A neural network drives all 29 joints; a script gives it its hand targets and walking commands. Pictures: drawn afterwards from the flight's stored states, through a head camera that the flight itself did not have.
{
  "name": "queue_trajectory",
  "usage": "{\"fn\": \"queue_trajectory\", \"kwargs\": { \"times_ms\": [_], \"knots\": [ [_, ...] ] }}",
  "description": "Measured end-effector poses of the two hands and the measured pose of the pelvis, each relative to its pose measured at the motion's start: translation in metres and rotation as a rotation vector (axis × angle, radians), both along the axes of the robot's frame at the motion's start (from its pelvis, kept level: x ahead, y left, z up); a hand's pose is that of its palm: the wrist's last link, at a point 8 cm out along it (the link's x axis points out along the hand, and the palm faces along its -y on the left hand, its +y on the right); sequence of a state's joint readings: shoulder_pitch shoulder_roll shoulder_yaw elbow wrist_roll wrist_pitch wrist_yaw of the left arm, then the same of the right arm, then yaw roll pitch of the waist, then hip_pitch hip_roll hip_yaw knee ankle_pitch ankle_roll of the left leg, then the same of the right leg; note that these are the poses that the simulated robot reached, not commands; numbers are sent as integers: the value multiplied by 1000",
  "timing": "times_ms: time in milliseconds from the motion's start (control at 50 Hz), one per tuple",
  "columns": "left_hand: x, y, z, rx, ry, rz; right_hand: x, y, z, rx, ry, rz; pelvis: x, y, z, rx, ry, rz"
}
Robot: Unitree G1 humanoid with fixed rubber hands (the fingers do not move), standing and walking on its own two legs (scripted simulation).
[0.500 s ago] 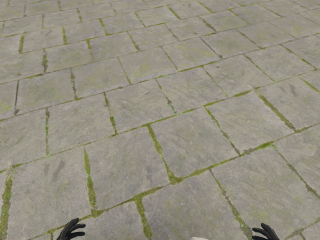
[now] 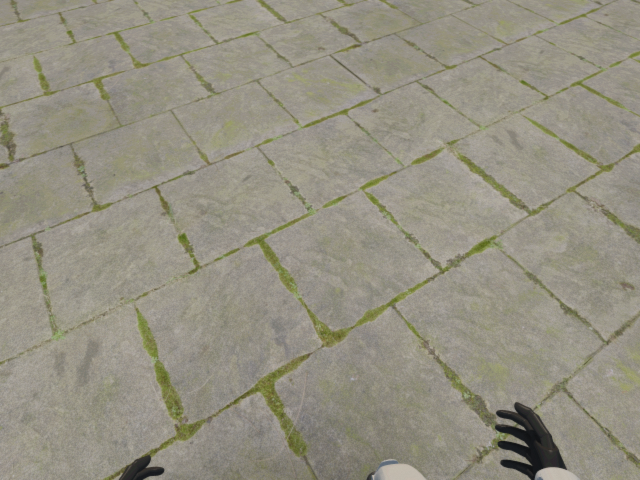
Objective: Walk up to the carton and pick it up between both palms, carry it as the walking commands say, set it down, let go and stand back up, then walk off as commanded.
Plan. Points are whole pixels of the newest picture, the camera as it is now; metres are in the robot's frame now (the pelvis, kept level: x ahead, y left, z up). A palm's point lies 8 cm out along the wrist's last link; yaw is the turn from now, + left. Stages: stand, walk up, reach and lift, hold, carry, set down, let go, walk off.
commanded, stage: walk off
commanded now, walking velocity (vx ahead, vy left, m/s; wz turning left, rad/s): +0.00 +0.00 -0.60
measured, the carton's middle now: out of the picture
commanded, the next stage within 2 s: none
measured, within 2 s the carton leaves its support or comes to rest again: neither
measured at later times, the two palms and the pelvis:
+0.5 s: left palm (167, 440) +0.18 +0.22 -0.11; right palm out of the picture +0.00 -0.26 -0.12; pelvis -0.02 +0.02 -0.01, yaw -19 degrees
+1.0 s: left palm (134, 439) +0.18 +0.26 -0.10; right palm out of the picture -0.08 -0.20 -0.10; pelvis -0.04 +0.09 +0.01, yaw -33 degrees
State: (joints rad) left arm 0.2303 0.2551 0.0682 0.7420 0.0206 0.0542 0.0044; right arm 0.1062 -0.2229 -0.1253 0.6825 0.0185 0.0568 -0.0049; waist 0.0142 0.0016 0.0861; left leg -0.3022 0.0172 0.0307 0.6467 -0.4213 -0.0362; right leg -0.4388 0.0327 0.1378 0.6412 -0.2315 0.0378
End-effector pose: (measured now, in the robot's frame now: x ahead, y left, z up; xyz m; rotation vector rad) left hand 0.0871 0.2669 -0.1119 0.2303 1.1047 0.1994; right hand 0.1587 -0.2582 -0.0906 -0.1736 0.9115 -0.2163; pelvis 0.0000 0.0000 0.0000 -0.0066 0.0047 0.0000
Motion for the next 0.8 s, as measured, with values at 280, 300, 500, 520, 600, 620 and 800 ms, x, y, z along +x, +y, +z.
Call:
{"fn": "queue_trajectory", "kwargs": {
  "times_ms": [280, 300, 500, 520, 600, 620, 800],
  "knots": [
    [61, -7, -12, -97, -27, -232, -101, 4, 13, -68, 83, -249, -9, 35, 5, -10, 10, -211],
    [67, -10, -10, -95, -33, -250, -109, 4, 11, -63, 93, -266, -10, 35, 5, -6, 11, -224],
    [93, -43, 7, -19, -82, -374, -159, -7, -27, 52, 106, -370, -24, 16, -6, 58, -14, -327],
    [90, -44, 10, -10, -78, -381, -161, -8, -28, 63, 99, -375, -25, 14, -5, 65, -18, -336],
    [79, -43, 22, 38, -42, -404, -166, -9, -25, 97, 74, -404, -31, 13, 3, 86, -14, -377],
    [78, -42, 25, 48, -38, -408, -168, -9, -25, 105, 76, -408, -32, 13, 6, 89, -10, -382],
    [80, -35, 40, 76, 12, -499, -204, 8, -17, 129, 116, -494, -39, 32, 22, 104, 42, -477]
  ]
}}
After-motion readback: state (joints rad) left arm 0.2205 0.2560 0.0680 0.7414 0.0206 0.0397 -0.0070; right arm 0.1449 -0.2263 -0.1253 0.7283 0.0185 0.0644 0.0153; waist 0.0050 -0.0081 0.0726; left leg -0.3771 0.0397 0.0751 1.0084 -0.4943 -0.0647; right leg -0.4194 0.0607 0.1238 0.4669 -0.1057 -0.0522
